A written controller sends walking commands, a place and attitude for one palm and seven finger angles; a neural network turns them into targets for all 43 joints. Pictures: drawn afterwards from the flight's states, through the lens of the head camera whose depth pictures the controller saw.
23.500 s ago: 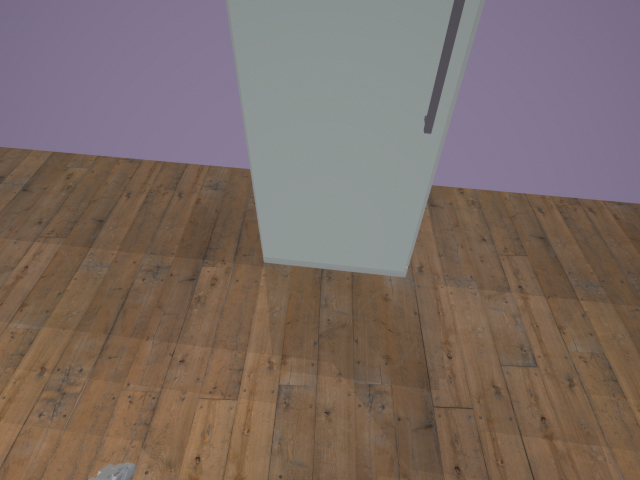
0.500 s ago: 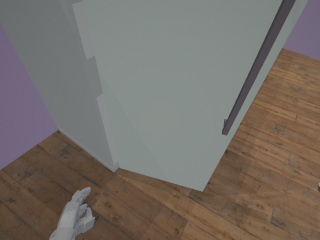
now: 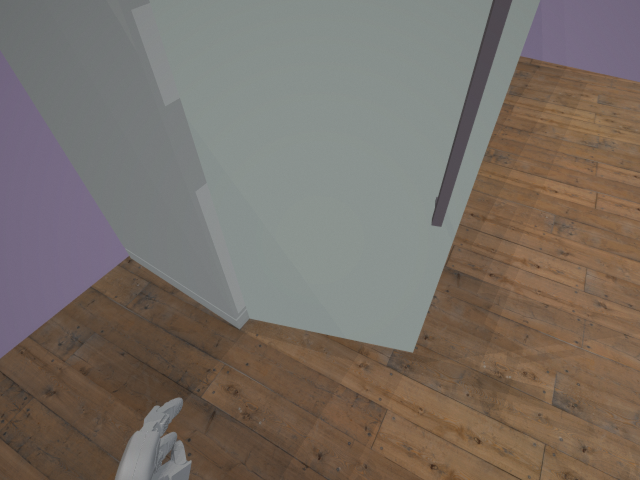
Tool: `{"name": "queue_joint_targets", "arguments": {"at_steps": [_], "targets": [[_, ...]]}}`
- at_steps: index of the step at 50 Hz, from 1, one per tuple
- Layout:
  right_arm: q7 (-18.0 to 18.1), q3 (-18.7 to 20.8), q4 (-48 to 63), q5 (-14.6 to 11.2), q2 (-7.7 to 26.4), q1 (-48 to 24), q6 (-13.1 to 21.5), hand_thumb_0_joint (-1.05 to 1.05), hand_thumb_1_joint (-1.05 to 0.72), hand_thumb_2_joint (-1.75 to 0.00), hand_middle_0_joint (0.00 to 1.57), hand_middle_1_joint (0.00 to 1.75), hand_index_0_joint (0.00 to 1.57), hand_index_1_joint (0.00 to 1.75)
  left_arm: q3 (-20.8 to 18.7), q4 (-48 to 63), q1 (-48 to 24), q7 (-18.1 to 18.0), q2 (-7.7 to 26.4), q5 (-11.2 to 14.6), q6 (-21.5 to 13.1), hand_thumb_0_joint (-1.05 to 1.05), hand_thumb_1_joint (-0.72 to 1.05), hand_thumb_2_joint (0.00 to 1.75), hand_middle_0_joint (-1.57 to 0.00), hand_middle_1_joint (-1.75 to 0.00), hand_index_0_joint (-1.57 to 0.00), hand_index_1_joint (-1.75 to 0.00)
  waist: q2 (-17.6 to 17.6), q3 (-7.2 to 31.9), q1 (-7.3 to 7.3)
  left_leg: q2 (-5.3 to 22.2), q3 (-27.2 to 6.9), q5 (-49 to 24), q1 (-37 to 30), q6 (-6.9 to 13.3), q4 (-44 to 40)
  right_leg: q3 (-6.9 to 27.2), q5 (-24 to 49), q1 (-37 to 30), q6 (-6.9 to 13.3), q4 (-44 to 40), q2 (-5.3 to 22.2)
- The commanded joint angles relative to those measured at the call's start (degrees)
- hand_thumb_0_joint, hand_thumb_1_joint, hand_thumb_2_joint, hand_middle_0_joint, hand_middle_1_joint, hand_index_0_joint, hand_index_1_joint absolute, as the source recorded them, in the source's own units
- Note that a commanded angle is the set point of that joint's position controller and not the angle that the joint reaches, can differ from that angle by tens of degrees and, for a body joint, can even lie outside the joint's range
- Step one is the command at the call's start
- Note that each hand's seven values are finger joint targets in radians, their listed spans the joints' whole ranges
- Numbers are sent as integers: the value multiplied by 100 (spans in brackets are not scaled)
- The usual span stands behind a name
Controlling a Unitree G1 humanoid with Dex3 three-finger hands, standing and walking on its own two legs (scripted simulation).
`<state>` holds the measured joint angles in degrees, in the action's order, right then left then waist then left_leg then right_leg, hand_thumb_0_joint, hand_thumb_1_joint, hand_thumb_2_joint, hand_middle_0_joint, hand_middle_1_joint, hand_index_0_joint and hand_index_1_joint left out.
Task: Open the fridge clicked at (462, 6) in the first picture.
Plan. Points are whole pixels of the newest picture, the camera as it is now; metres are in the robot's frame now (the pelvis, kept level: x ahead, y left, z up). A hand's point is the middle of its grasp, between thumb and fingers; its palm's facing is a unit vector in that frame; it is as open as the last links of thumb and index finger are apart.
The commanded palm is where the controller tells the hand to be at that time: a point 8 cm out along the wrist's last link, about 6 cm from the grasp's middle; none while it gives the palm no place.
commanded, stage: step back with the hand held close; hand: right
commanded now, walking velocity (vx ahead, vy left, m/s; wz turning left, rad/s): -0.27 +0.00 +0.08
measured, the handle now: (471, 97) +0.58 -0.18 +0.20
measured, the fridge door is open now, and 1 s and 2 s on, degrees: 70 70 70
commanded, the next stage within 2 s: stop stepping back and stand still in 0.64 s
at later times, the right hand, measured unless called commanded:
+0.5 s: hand out of the picture +0.15 -0.27 +0.19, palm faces +0.48 +0.77 -0.41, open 7.4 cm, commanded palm +0.10 -0.29 +0.19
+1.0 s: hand out of the picture +0.07 -0.29 +0.18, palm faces +0.49 +0.79 -0.36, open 7.4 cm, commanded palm +0.02 -0.31 +0.19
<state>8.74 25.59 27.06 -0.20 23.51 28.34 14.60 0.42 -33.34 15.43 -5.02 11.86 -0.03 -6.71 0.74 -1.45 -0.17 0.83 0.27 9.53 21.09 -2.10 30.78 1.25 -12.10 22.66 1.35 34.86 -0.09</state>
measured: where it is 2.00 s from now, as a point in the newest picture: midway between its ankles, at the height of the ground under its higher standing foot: outside the picture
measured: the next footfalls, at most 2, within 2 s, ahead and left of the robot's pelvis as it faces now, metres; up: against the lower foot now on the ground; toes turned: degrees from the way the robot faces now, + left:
left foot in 0.52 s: -0.12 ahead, +0.10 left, +0.00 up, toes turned +3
right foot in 0.98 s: -0.06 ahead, -0.11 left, +0.00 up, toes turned +3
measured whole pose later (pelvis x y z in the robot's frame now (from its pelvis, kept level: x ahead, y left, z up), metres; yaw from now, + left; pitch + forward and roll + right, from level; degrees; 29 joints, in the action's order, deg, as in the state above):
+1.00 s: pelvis -0.13 -0.02 +0.00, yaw +2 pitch +1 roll +2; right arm 9.3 23.7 26.3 -1.8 21.8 28.8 12.0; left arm -1.2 -39.7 18.6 -5.9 14.4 -0.3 -7.9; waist 0.6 4.7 1.9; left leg -0.6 0.8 18.7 13.8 -1.2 31.7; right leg 0.7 -15.9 20.7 0.7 33.8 0.9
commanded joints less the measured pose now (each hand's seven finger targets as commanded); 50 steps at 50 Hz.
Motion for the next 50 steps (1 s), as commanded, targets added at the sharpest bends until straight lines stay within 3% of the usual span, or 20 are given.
{"name": "queue_joint_targets", "arguments": {"at_steps": [1,6,9,12,14,15,17,21,25,28,31,33,35,38,40,41,43,46,48,50], "targets": [[65,838,1160,29,992,-153,510,0,-90,-90,20,30,20,30,-322,942,-682,-24,854,-6,-490,0,90,90,-20,-30,-20,-30,-1011,568,138,-254,-309,-261,-2411,62,724,774,-2634,2318,525,-1797,806],[53,629,1073,-103,1029,-549,478,0,-90,-90,20,30,20,30,-323,661,-493,97,643,-53,-479,0,90,90,-20,-30,-20,-30,706,432,45,947,-1622,896,-31,644,-1215,-49,-1371,478,-37,308,-19],[144,610,1157,-142,1141,-569,406,0,-90,-90,20,30,20,30,-303,516,-557,136,584,-41,-350,0,90,90,-20,-30,-20,-30,858,696,9,1205,-1274,905,634,730,-1466,-228,-863,-539,-116,735,-95],[147,721,1393,-172,1171,-382,417,0,-90,-90,20,30,20,30,-323,700,-719,59,709,24,-271,0,90,90,-20,-30,-20,-30,-235,604,-2,353,-530,1237,429,278,-609,341,-1214,-179,72,-840,339],[119,961,1464,-58,1078,-313,540,0,-90,-90,20,30,20,30,-371,860,-841,-13,919,12,-392,0,90,90,-20,-30,-20,-30,-1927,637,62,-596,-54,900,-1647,-36,1865,1775,-3526,2270,700,-2731,1601],[90,1030,1555,-49,1178,-443,589,0,-90,-90,20,30,20,30,-419,882,-917,-31,813,-7,-470,0,90,90,-20,-30,-20,-30,-1964,741,117,-703,-104,946,-1837,-31,2756,2245,-3261,2475,918,-2997,1970],[28,923,1465,-101,1000,-315,619,0,-90,-90,20,30,20,30,-494,722,-860,66,743,-47,-615,0,90,90,-20,-30,-20,-30,-1219,808,135,-659,-252,1631,-1023,63,2779,1704,-2031,1378,900,-2360,1839],[-5,369,1396,-271,644,-178,535,0,-90,-90,20,30,20,30,-370,393,-719,179,598,-108,-774,0,90,90,-20,-30,-20,-30,-1552,923,92,-491,84,2011,-409,220,402,1123,-370,-575,495,-2064,1463],[-36,471,1399,-187,1208,-760,509,0,-90,-90,20,30,20,30,-310,153,-661,161,511,-232,-511,0,90,90,-20,-30,-20,-30,-364,1330,41,610,-1008,-936,-206,570,-1503,207,1985,-1739,-132,-387,975],[-57,361,1091,-220,1166,-864,351,0,-90,-90,20,30,20,30,-336,389,-922,54,485,-40,-468,0,90,90,-20,-30,-20,-30,812,1337,-3,706,-517,-2635,6,114,-1092,-511,1021,-1783,-245,-1,254],[-104,850,1166,-324,1535,8,222,0,-90,-90,20,30,20,30,-220,648,-1095,2,447,-15,-273,0,90,90,-20,-30,-20,-30,181,1211,49,351,-158,-2259,67,32,-736,-346,1984,-1836,-178,-493,309],[-154,959,1450,-421,1535,202,249,0,-90,-90,20,30,20,30,-234,777,-1139,11,573,-25,-210,0,90,90,-20,-30,-20,-30,-933,1265,118,-247,15,-482,-29,-32,-456,136,1894,-1708,-7,-1260,698],[-177,1129,1547,-481,1564,367,281,0,-90,-90,20,30,20,30,-294,914,-1248,26,702,-75,-242,0,90,90,-20,-30,-20,-30,-1733,1186,203,-617,109,884,-975,97,88,746,517,-541,235,-2267,1169],[-165,1161,1396,-525,1351,750,282,0,-90,-90,20,30,20,30,-405,880,-982,68,742,-86,-311,0,90,90,-20,-30,-20,-30,-1635,1080,180,-654,252,1717,-1686,415,-16,611,-1995,511,38,-2668,1121],[-120,1116,1514,-526,1386,964,231,0,-90,-90,20,30,20,30,-458,890,-771,89,715,-10,-341,0,90,90,-20,-30,-20,-30,-831,1266,93,-175,-114,2387,-603,646,-1140,-215,-1533,-453,-305,-1243,324],[-69,1027,1520,-506,1429,1016,193,0,-90,-90,20,30,20,30,-442,824,-622,82,620,-3,-321,0,90,90,-20,-30,-20,-30,329,1109,29,644,-1029,3119,918,952,-1972,-503,-787,-1419,-462,351,-76],[55,838,1418,-381,1317,528,-17,0,-90,-90,20,30,20,30,-381,590,-568,56,599,-84,-259,0,90,90,-20,-30,-20,-30,1177,427,44,1584,-1909,2925,1635,1446,-2249,-131,-690,-726,-387,2226,-33],[128,310,700,-189,914,-839,-136,0,-90,-90,20,30,20,30,-208,347,-581,-74,655,-78,-374,0,90,90,-20,-30,-20,-30,353,-170,-182,720,-677,1936,979,636,-1334,-87,-591,-848,-172,-11,258],[161,120,537,-97,770,-1128,-62,0,-90,-90,20,30,20,30,-271,357,-612,-152,853,27,-536,0,90,90,-20,-30,-20,-30,-771,-11,8,88,-375,1308,342,329,-664,480,-631,-898,24,-1402,637],[180,213,602,-111,946,-1043,47,0,-90,-90,20,30,20,30,-281,421,-661,-192,884,65,-669,0,90,90,-20,-30,-20,-30,-815,381,74,-162,-206,764,-243,204,-374,953,-779,-919,132,-1845,959]]}}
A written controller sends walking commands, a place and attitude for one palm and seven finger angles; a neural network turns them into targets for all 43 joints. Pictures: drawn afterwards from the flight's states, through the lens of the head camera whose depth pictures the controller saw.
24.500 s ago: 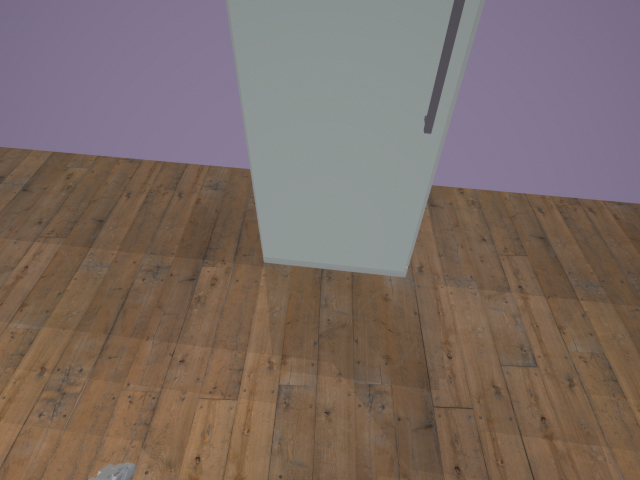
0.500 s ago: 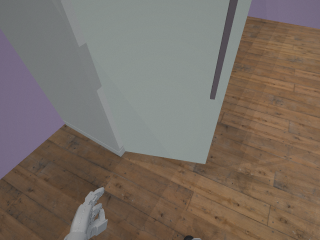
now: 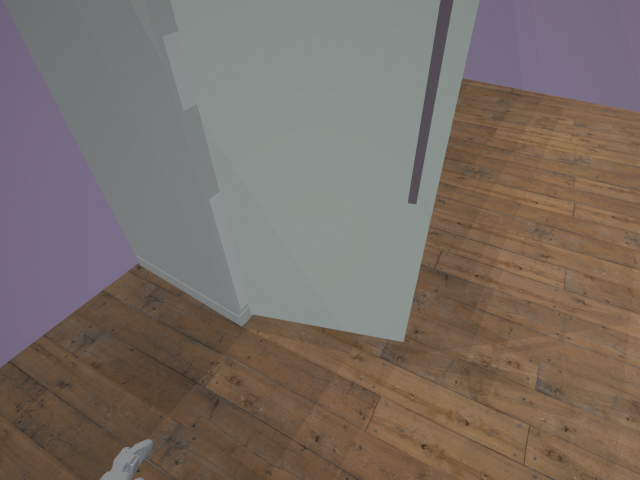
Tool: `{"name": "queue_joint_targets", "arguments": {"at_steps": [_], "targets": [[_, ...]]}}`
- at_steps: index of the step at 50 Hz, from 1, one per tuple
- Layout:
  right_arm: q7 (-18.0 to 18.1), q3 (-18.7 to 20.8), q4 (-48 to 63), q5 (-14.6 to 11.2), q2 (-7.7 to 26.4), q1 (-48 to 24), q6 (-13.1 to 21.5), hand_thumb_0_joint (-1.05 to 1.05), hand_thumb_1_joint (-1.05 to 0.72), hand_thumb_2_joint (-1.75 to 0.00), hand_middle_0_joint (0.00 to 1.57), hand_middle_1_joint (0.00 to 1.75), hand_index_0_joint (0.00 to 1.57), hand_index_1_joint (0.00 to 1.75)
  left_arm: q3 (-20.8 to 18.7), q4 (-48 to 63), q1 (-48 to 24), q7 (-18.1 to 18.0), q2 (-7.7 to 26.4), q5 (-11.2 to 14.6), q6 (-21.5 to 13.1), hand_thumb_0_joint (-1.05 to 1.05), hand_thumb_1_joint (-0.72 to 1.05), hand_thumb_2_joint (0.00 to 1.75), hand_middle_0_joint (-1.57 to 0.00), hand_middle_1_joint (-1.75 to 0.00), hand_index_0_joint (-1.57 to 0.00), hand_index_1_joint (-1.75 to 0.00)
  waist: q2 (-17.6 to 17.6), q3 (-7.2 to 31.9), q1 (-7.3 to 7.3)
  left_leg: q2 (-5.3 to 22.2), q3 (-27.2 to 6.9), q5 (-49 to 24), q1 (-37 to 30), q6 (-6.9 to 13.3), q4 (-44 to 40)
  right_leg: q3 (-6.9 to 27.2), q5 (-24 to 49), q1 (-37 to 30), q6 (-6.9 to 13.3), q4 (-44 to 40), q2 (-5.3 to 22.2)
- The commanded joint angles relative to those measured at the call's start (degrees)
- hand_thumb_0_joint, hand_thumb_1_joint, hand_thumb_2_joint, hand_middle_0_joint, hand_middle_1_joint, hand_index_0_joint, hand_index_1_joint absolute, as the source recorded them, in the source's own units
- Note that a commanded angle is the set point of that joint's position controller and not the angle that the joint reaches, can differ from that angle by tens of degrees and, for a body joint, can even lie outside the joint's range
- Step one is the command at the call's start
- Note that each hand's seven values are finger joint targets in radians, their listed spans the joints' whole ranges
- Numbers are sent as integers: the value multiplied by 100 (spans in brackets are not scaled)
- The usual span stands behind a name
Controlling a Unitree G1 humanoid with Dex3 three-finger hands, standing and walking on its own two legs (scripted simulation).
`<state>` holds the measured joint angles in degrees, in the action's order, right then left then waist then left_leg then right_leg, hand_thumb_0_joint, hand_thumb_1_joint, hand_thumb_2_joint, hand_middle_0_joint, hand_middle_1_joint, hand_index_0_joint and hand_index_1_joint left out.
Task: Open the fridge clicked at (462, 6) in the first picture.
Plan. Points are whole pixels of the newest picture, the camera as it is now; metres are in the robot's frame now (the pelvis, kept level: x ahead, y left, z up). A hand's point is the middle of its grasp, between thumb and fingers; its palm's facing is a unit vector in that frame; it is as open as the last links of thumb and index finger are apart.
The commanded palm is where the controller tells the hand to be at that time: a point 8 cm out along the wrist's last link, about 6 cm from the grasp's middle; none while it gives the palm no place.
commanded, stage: stop stepping back and stand still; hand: right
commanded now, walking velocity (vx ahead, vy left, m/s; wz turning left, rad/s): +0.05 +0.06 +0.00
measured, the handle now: (430, 89) +0.70 -0.18 +0.20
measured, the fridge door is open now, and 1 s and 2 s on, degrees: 70 70 70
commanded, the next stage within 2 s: let the arm hang, fingers relaxed in 0.44 s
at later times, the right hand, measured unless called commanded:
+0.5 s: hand out of the picture +0.19 -0.27 +0.16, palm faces +0.48 +0.79 -0.37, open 7.4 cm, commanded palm +0.13 -0.29 +0.19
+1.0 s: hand out of the picture -0.04 -0.18 -0.17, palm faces -0.03 +0.99 -0.15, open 7.3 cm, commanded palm none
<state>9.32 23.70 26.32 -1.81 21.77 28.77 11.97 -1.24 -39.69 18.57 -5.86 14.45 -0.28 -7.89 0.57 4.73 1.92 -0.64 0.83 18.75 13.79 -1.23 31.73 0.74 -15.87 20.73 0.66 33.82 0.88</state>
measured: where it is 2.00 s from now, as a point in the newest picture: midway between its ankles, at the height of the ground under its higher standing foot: outside the picture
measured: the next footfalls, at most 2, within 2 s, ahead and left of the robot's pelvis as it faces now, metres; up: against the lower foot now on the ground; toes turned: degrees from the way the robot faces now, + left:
none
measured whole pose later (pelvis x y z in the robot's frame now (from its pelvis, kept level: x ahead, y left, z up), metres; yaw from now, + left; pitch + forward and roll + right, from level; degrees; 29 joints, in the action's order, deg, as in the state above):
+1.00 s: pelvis -0.04 +0.00 +0.01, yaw +0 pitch -1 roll +1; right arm -1.0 -0.8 -61.4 1.1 13.1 16.4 -1.8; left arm -0.6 -61.2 14.2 -1.0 17.6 -1.5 1.2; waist 2.3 -3.9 0.0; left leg -1.7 1.8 13.8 11.5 1.4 26.3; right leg 1.3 -9.4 17.4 1.3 27.8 -0.8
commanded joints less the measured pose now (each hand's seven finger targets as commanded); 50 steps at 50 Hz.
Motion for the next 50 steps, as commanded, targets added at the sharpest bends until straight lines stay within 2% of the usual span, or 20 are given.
{"name": "queue_joint_targets", "arguments": {"at_steps": [1,2,3,6,8,9,11,13,18,20,22,26,27,28,29,30,34,37,42,50], "targets": [[74,334,1119,36,1076,-1135,347,0,-90,-90,20,30,20,30,-21,1047,-936,-88,497,36,-553,0,90,90,-20,-30,-20,-30,-1422,-106,-213,-102,-105,95,355,56,-36,1389,-978,-647,162,-2231,929],[70,332,1447,83,1080,-1279,390,0,-90,-90,20,30,20,30,-9,1073,-1012,-66,486,-17,-565,0,90,90,-20,-30,-20,-30,-1782,-173,-193,-134,-139,292,186,49,340,1670,-1764,-348,224,-2640,1116],[74,304,1552,122,1013,-1223,405,0,-90,-90,20,30,20,30,-5,1102,-1009,-30,445,-38,-587,0,90,90,-20,-30,-20,-30,-1775,-230,-172,-128,-173,248,83,70,452,1674,-2091,-209,316,-2759,1177],[76,499,1497,111,1066,-394,343,0,-90,-90,20,30,20,30,-6,1187,-956,84,404,-79,-615,0,90,90,-20,-30,-20,-30,-999,33,-112,-146,19,-60,-566,153,-559,976,-1535,-152,210,-2374,877],[57,629,1273,72,1105,-82,318,0,-90,-90,20,30,20,30,2,1233,-994,135,394,-111,-521,0,90,90,-20,-30,-20,-30,-1036,19,-149,2,-123,-153,-782,276,-1011,474,-1179,56,31,-1921,532],[49,729,1047,43,1159,-23,302,0,-90,-90,20,30,20,30,1,1219,-1000,155,392,-135,-469,0,90,90,-20,-30,-20,-30,-680,-29,-143,128,-344,29,-647,344,-1214,253,-1051,92,-27,-1592,365],[12,781,633,-47,1136,223,237,0,-90,-90,20,30,20,30,-61,1191,-946,187,332,-101,-310,0,90,90,-20,-30,-20,-30,355,-127,-184,789,-1356,1034,215,690,-1918,-13,-453,-206,-87,-330,83],[15,707,559,-82,1103,-36,222,0,-90,-90,20,30,20,30,-16,1089,-897,201,294,-66,-206,0,90,90,-20,-30,-20,-30,543,-338,-229,1221,-1695,800,623,930,-2008,-40,-58,-224,-63,381,61],[-39,427,440,-64,988,-576,280,0,-90,-90,20,30,20,30,-60,1103,-1049,115,484,42,-290,0,90,90,-20,-30,-20,-30,54,-304,-181,467,-812,-380,476,343,-1273,189,681,-981,72,-827,300],[-55,343,763,-18,1008,-912,336,0,-90,-90,20,30,20,30,18,1115,-1183,76,479,-1,-316,0,90,90,-20,-30,-20,-30,-834,-341,-170,202,-472,-427,356,199,-925,561,493,-866,142,-1402,478],[-22,316,872,39,990,-933,362,0,-90,-90,20,30,20,30,16,1141,-1119,56,486,2,-369,0,90,90,-20,-30,-20,-30,-751,-222,-125,71,-257,-589,-66,108,-639,856,254,-677,219,-1762,704],[34,460,920,64,1025,-612,400,0,-90,-90,20,30,20,30,-24,1194,-1054,76,479,-23,-420,0,90,90,-20,-30,-20,-30,-621,-57,-101,168,-347,-833,-456,157,-817,585,298,-486,186,-1599,547],[-763,-1720,-3669,392,116,-419,-538,0,-90,-90,20,30,20,30,-371,-197,-1396,572,1569,22,-445,0,90,90,-20,-30,-20,-30,-359,-380,-305,619,-214,-2047,49,269,-205,542,2128,-168,197,-385,517],[-906,-1617,-3740,330,191,-496,-1031,0,-90,-90,20,30,20,30,-367,-107,-1016,594,1300,85,24,0,90,90,-20,-30,-20,-30,-257,113,-265,698,-544,-1948,140,343,-337,313,2396,-691,67,-316,526],[-933,-1683,-3806,331,125,-746,-1092,0,-90,-90,20,30,20,30,-342,-82,-889,588,1262,37,160,0,90,90,-20,-30,-20,-30,-160,249,-261,642,-415,-1375,320,415,-174,439,2199,-706,130,-247,572],[-938,-1711,-4033,378,188,-930,-1085,0,-90,-90,20,30,20,30,-344,-83,-858,585,1303,-16,254,0,90,90,-20,-30,-20,-30,259,236,-244,520,-351,-1249,265,446,-26,603,2311,-614,225,-277,618],[-956,-1856,-5294,378,631,-1518,-1111,0,-90,-90,20,30,20,30,-245,-252,-1213,582,1532,-96,482,0,90,90,-20,-30,-20,-30,722,-171,-170,602,-683,-521,140,538,-386,827,1260,-97,322,-529,475],[-927,-2000,-6237,363,728,-1929,-1127,0,-90,-90,20,30,20,30,-175,-566,-1195,576,1421,-129,629,0,90,90,-20,-30,-20,-30,418,-231,-285,854,-1043,-329,363,710,-869,634,829,-498,195,-460,225],[-917,-2109,-7408,315,641,-1971,-1140,0,-90,-90,20,30,20,30,-103,-1102,-1139,523,1331,-122,722,0,90,90,-20,-30,-20,-30,-585,-406,-270,657,-968,396,243,622,-1166,824,168,-568,182,-1048,355],[-916,-2080,-8521,284,467,-1615,-1110,0,-90,-90,20,30,20,30,-144,-1792,-813,410,1313,-79,703,0,90,90,-20,-30,-20,-30,-494,-421,-205,622,-820,233,-68,603,-1446,864,-54,-692,201,-1319,457]]}}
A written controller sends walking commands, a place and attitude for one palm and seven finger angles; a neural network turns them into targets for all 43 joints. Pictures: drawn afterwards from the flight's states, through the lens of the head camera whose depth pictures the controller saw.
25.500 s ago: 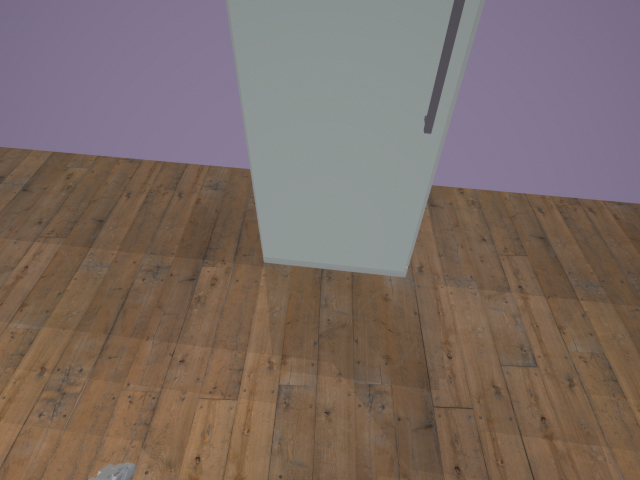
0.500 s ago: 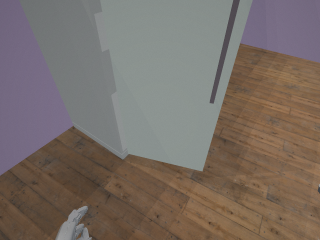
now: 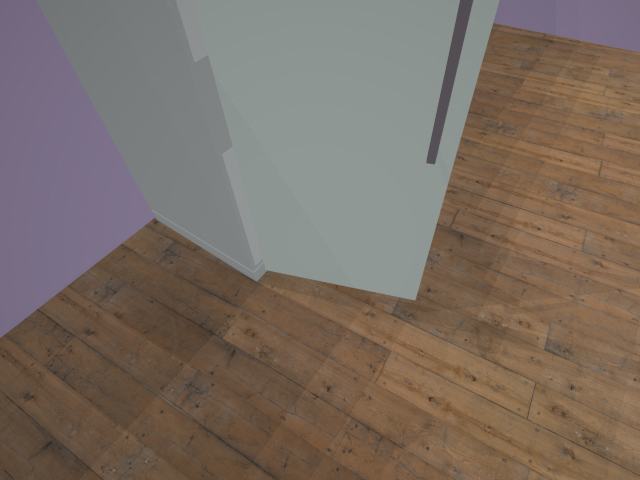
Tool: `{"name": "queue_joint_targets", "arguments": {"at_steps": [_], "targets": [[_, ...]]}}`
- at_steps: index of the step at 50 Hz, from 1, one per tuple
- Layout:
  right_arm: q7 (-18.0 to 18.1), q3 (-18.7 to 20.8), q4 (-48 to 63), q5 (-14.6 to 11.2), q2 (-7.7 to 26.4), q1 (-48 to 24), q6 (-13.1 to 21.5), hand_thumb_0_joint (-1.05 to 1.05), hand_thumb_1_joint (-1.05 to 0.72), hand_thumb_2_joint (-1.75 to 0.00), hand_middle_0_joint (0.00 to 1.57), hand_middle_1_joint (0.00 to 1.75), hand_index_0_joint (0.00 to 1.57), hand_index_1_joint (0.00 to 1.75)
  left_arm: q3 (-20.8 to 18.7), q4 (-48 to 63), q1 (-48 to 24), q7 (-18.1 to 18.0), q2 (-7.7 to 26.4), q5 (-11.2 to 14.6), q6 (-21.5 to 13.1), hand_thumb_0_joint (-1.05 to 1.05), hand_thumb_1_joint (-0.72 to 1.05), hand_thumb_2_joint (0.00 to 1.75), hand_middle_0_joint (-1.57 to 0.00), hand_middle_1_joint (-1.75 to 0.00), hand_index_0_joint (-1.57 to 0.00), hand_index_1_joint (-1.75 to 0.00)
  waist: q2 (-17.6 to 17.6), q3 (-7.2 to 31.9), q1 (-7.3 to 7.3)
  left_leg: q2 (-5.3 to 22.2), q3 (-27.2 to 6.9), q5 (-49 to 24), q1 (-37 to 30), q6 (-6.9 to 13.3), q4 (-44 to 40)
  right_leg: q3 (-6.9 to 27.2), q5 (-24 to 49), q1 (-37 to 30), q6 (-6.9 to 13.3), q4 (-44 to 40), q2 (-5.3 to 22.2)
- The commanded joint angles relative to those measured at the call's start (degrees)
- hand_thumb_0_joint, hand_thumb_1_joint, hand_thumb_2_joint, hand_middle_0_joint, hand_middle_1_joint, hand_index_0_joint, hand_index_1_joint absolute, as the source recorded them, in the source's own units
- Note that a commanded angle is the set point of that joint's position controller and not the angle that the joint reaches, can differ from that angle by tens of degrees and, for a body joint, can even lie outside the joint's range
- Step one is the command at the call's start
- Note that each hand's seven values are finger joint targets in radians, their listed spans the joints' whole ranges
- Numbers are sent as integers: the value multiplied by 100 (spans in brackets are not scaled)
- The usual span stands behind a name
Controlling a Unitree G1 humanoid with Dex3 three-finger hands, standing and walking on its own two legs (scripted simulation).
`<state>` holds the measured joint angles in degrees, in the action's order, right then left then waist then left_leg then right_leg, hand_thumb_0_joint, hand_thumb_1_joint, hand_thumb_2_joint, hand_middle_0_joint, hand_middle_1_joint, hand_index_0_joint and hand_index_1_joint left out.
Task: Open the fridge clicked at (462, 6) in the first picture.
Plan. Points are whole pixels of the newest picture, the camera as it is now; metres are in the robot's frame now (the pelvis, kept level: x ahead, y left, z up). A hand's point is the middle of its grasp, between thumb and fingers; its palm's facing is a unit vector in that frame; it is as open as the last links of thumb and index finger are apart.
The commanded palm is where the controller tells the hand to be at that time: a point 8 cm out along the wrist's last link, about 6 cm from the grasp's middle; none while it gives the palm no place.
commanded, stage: let the arm hang, fingers relaxed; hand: right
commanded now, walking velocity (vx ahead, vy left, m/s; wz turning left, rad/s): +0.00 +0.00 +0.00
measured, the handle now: (457, 40) +0.73 -0.19 +0.19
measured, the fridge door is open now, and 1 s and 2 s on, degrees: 70 70 70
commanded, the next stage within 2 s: look to check the result in 0.64 s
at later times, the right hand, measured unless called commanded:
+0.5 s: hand out of the picture +0.12 -0.26 -0.14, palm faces -0.02 +0.94 -0.35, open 7.3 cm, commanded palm none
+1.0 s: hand out of the picture +0.11 -0.26 -0.15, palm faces -0.04 +0.94 -0.33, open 7.3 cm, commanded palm none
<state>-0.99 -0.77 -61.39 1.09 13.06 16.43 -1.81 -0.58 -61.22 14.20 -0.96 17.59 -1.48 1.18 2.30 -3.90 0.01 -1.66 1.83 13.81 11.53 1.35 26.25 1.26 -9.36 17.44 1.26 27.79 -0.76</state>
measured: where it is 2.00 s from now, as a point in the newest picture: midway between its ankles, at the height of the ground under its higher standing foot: outside the picture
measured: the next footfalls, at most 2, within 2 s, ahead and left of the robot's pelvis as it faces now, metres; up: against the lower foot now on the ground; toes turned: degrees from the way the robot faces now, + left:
none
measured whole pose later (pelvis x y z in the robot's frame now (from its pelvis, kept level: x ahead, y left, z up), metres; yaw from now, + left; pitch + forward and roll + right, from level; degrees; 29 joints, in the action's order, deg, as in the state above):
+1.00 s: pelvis +0.05 -0.01 +0.01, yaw +1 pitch -1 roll +0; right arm 0.2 0.3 -64.6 0.7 19.6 7.7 0.2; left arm -0.1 -65.0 5.9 -0.7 19.4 -0.8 -0.4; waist 0.7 -3.2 -0.1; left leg 0.1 0.1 13.1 3.5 0.0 17.6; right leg -0.3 -8.7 8.6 2.1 18.4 -2.4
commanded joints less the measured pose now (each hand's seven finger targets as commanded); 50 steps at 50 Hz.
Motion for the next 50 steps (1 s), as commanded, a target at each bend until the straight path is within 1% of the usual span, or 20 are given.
{"name": "queue_joint_targets", "arguments": {"at_steps": [1,4,9,12,13,15,18,20,22,25,28,30,33,35,38,39,40,44,47,50], "targets": [[117,351,163,-9,1316,-402,259,0,-90,-90,20,30,20,30,-215,292,-337,-87,985,40,-198,0,90,90,-20,-30,-20,-30,-563,377,-43,725,-903,763,176,341,-916,832,-756,-354,141,-774,639],[124,342,-4,-13,1308,-360,248,0,-90,-90,20,30,20,30,-224,161,-317,-99,1025,32,-204,0,90,90,-20,-30,-20,-30,-576,320,-12,705,-823,617,109,314,-885,885,-782,-364,167,-930,704],[129,316,-103,-12,1422,-449,251,0,-90,-90,20,30,20,30,-236,72,-408,-73,1089,37,-192,0,90,90,-20,-30,-20,-30,-275,186,4,722,-809,617,94,274,-965,880,-768,-389,170,-1035,711],[138,303,-103,-16,1515,-592,276,0,-90,-90,20,30,20,30,-227,30,-498,-47,1100,41,-201,0,90,90,-20,-30,-20,-30,-106,241,-21,770,-823,438,86,256,-1007,804,-368,-571,155,-996,693],[139,297,-94,-18,1525,-656,280,0,-90,-90,20,30,20,30,-222,16,-541,-44,1128,40,-204,0,90,90,-20,-30,-20,-30,-126,219,-23,761,-809,359,90,240,-998,813,-296,-601,152,-1024,710],[144,304,-69,-17,1604,-687,302,0,-90,-90,20,30,20,30,-216,26,-628,-24,1166,56,-222,0,90,90,-20,-30,-20,-30,-161,360,2,784,-793,128,-37,211,-984,777,-20,-680,155,-996,709],[154,291,-29,-22,1643,-872,326,0,-90,-90,20,30,20,30,-204,11,-785,-9,1177,52,-243,0,90,90,-20,-30,-20,-30,-25,390,-12,819,-766,-246,-116,179,-975,744,405,-805,136,-1009,721],[162,295,17,-16,1685,-910,349,0,-90,-90,20,30,20,30,-196,20,-854,4,1214,62,-259,0,90,90,-20,-30,-20,-30,-31,503,2,837,-760,-505,-217,154,-968,712,711,-908,131,-975,719],[165,295,37,-20,1703,-1008,355,0,-90,-90,20,30,20,30,-187,28,-953,9,1227,57,-268,0,90,90,-20,-30,-20,-30,-133,507,-7,852,-754,-637,-275,134,-964,705,837,-954,107,-1016,724],[166,305,91,-11,1742,-1060,367,0,-90,-90,20,30,20,30,-185,43,-1056,21,1279,64,-279,0,90,90,-20,-30,-20,-30,-112,565,10,856,-745,-707,-339,121,-993,709,958,-1033,102,-1030,724],[161,308,110,-17,1749,-1162,363,0,-90,-90,20,30,20,30,-178,47,-1128,22,1304,56,-289,0,90,90,-20,-30,-20,-30,-313,562,-1,870,-748,-693,-397,118,-1011,695,953,-1052,75,-1104,729],[161,317,133,-8,1773,-1144,374,0,-90,-90,20,30,20,30,-177,66,-1155,20,1332,68,-297,0,90,90,-20,-30,-20,-30,-255,645,3,867,-740,-826,-444,112,-1022,678,1112,-1150,75,-1064,734],[159,318,125,-20,1757,-1191,364,0,-90,-90,20,30,20,30,-168,66,-1174,9,1355,66,-303,0,90,90,-20,-30,-20,-30,-330,647,-8,882,-722,-838,-509,108,-1037,675,1155,-1183,62,-1108,745],[161,323,126,-14,1775,-1160,368,0,-90,-90,20,30,20,30,-165,70,-1173,7,1364,81,-301,0,90,90,-20,-30,-20,-30,-269,643,-3,879,-718,-855,-516,110,-1075,675,1187,-1211,69,-1094,745],[159,317,90,-25,1756,-1170,351,0,-90,-90,20,30,20,30,-160,47,-1180,-4,1377,71,-294,0,90,90,-20,-30,-20,-30,-389,584,-14,881,-715,-774,-513,115,-1100,675,1128,-1228,59,-1135,747],[156,312,83,-27,1767,-1159,348,0,-90,-90,20,30,20,30,-155,46,-1180,-5,1376,75,-294,0,90,90,-20,-30,-20,-30,-393,581,-7,881,-728,-759,-519,116,-1111,672,1087,-1235,59,-1150,742],[157,320,80,-21,1778,-1120,356,0,-90,-90,20,30,20,30,-157,56,-1151,-8,1382,85,-288,0,90,90,-20,-30,-20,-30,-288,639,-8,876,-725,-813,-541,117,-1131,662,1150,-1273,67,-1105,750],[168,311,37,-39,1764,-1109,352,0,-90,-90,20,30,20,30,-158,34,-1117,-24,1387,84,-291,0,90,90,-20,-30,-20,-30,-291,747,-22,896,-711,-998,-613,120,-1099,655,1343,-1407,69,-1074,762],[177,306,17,-38,1766,-1094,345,0,-90,-90,20,30,20,30,-157,15,-1095,-30,1382,88,-279,0,90,90,-20,-30,-20,-30,-303,667,-29,895,-706,-1028,-590,122,-1113,639,1360,-1405,65,-1076,763],[179,303,-6,-34,1777,-1025,348,0,-90,-90,20,30,20,30,-157,5,-1087,-30,1378,104,-269,0,90,90,-20,-30,-20,-30,-208,667,-18,897,-718,-1029,-586,122,-1156,617,1304,-1432,74,-1071,765]]}}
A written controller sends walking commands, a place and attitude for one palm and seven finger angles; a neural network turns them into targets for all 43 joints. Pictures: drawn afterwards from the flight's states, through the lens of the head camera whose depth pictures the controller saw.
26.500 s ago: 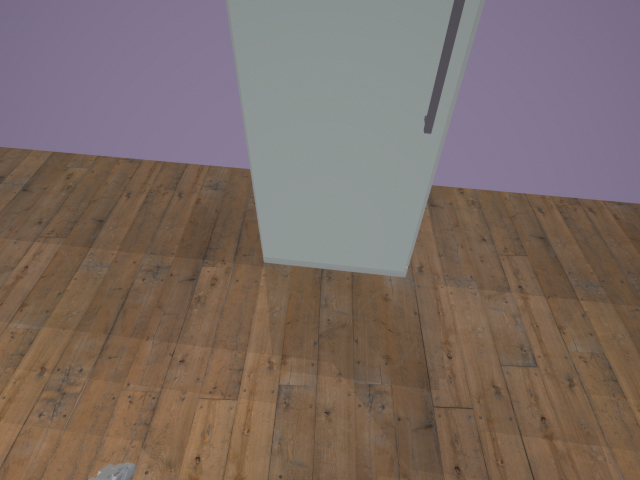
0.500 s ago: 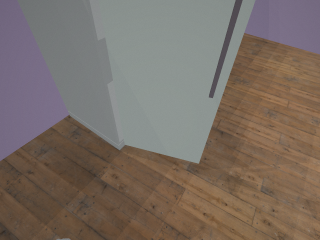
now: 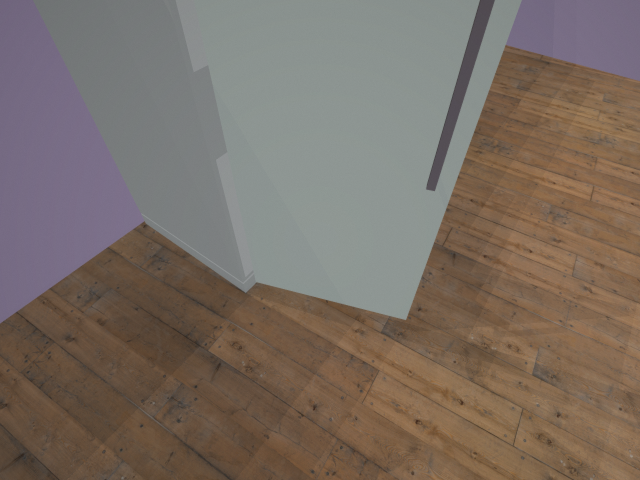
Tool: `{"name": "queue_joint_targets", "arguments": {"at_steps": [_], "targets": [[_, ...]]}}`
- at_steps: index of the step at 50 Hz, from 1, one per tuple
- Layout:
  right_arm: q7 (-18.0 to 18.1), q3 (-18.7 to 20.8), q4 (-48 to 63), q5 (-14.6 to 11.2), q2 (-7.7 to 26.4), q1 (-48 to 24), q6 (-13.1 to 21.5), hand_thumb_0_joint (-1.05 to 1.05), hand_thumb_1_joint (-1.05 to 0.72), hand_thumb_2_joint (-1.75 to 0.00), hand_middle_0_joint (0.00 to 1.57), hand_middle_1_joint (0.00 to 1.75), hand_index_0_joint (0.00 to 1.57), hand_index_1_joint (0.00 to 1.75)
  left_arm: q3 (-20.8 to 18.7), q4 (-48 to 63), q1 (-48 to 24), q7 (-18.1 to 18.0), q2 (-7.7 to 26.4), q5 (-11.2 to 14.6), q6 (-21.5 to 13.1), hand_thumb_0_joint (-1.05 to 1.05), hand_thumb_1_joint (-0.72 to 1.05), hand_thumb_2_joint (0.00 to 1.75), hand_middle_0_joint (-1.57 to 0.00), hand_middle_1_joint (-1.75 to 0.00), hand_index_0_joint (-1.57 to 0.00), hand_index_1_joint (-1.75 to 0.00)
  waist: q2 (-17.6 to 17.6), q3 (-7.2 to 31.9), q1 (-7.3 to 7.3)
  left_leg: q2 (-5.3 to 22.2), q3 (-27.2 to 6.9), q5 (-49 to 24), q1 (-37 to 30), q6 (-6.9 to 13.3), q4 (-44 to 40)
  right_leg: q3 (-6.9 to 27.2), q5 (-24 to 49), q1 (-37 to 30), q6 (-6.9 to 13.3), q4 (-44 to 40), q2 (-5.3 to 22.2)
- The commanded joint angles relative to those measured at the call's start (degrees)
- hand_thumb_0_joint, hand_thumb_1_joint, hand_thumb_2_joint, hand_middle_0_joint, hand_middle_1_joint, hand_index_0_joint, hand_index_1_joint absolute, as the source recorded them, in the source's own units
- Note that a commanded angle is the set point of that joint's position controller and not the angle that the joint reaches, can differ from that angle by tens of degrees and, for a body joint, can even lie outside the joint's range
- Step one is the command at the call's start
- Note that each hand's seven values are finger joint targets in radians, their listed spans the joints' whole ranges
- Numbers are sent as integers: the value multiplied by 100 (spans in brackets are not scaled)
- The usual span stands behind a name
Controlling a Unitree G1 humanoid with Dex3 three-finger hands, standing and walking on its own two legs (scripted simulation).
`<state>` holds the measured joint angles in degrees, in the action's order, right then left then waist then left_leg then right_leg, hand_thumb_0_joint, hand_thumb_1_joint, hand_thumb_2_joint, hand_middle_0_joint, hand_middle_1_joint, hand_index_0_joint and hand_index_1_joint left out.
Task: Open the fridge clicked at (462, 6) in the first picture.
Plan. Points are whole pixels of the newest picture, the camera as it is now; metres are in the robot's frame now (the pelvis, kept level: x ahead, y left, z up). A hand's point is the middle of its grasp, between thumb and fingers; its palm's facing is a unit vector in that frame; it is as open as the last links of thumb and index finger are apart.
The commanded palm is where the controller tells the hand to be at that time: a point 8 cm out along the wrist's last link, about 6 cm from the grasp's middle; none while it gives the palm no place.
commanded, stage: look to check the result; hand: right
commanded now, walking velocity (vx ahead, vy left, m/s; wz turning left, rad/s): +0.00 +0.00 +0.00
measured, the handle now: (464, 71) +0.69 -0.19 +0.18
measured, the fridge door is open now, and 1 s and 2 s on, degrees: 70 70 70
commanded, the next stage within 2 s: stand and wait in 0.22 s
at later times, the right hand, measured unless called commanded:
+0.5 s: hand out of the picture +0.09 -0.24 -0.16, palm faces -0.03 +0.94 -0.33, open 7.3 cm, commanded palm none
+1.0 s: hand out of the picture +0.09 -0.23 -0.16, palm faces -0.04 +0.94 -0.34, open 7.3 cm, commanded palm none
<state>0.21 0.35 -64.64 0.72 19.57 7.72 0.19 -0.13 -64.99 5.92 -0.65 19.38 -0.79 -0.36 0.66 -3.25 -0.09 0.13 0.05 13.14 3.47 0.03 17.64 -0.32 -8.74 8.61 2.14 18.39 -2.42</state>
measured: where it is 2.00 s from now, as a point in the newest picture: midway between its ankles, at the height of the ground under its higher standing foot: outside the picture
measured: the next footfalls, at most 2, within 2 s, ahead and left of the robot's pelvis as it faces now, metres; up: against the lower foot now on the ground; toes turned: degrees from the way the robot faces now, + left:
none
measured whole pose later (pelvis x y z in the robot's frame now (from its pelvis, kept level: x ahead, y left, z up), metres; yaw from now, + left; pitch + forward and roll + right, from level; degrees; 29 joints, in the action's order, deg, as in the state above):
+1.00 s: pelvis +0.01 +0.02 +0.00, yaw +1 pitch -1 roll +0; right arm 0.6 0.3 -63.9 0.6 19.0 6.9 0.6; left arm -0.1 -65.0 5.6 -0.8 19.3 -0.7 -0.4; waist 0.1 -3.0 -0.2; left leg -1.1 -0.5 13.5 1.7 1.4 16.4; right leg -0.7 -9.3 6.5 0.8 17.1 -1.1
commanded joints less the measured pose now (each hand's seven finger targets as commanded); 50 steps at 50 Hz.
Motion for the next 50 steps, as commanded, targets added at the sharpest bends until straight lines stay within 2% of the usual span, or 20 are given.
{"name": "queue_joint_targets", "arguments": {"at_steps": [1,9,10,23,26,28,32,37,39,42,49,50], "targets": [[59,182,307,-1,1118,-200,139,0,-90,-90,20,30,20,30,-201,376,-252,-62,1191,25,-113,0,90,90,-20,-30,-20,-30,-49,538,-22,719,-517,-942,242,254,-275,782,1219,-516,-21,-154,933],[70,175,302,-4,1097,-185,147,0,-90,-90,20,30,20,30,-204,350,-283,-62,1172,22,-112,0,90,90,-20,-30,-20,-30,-41,518,-18,720,-549,-1036,232,254,-285,761,1226,-543,-20,-172,924],[75,181,306,5,1115,-137,157,0,-90,-90,20,30,20,30,-210,365,-274,-59,1164,28,-110,0,90,90,-20,-30,-20,-30,34,607,-7,719,-557,-1083,214,255,-299,747,1258,-602,-9,-134,928],[76,197,353,6,1107,-238,156,0,-90,-90,20,30,20,30,-201,375,-324,-58,1169,16,-129,0,90,90,-20,-30,-20,-30,-97,508,-4,723,-561,-1174,159,249,-298,716,1350,-567,-35,-193,929],[78,195,371,6,1122,-240,166,0,-90,-90,20,30,20,30,-197,377,-294,-54,1155,22,-124,0,90,90,-20,-30,-20,-30,-1,552,-20,728,-571,-1207,141,254,-316,715,1301,-590,-36,-189,933],[78,197,366,-1,1122,-241,169,0,-90,-90,20,30,20,30,-197,376,-297,-61,1177,13,-130,0,90,90,-20,-30,-20,-30,-98,616,-15,732,-584,-1343,93,264,-285,694,1418,-632,-44,-167,934],[92,209,382,-5,1115,-226,169,0,-90,-90,20,30,20,30,-197,377,-252,-79,1175,20,-135,0,90,90,-20,-30,-20,-30,-78,667,-15,732,-555,-1609,25,267,-238,666,1696,-695,-49,-105,951],[86,199,373,-7,1121,-258,156,0,-90,-90,20,30,20,30,-193,375,-256,-72,1166,23,-114,0,90,90,-20,-30,-20,-30,-28,464,-19,711,-583,-1370,114,265,-311,673,1385,-600,-55,-190,944],[81,197,361,-8,1120,-246,155,0,-90,-90,20,30,20,30,-186,362,-270,-70,1174,20,-120,0,90,90,-20,-30,-20,-30,-112,491,-10,718,-592,-1321,97,265,-322,667,1367,-618,-53,-203,944],[91,201,379,-11,1125,-225,168,0,-90,-90,20,30,20,30,-187,356,-223,-73,1167,23,-123,0,90,90,-20,-30,-20,-30,-35,616,-13,727,-604,-1513,17,272,-297,666,1471,-674,-51,-163,949],[94,199,361,-15,1110,-209,170,0,-90,-90,20,30,20,30,-191,354,-237,-78,1170,21,-113,0,90,90,-20,-30,-20,-30,-61,510,-15,719,-632,-1524,93,276,-327,631,1399,-682,-65,-172,956],[99,208,371,-6,1135,-174,178,0,-90,-90,20,30,20,30,-190,355,-236,-76,1163,31,-111,0,90,90,-20,-30,-20,-30,36,580,-9,717,-627,-1590,76,274,-331,625,1435,-730,-57,-140,962]]}}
